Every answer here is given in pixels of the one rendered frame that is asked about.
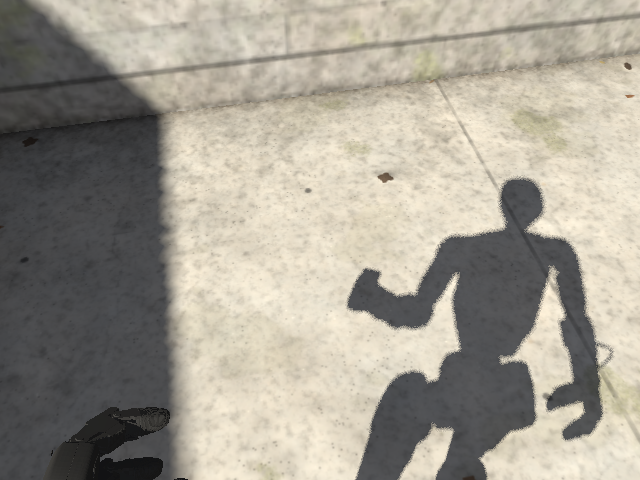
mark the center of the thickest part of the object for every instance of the robot left hand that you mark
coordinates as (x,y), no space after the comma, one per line
(79,458)

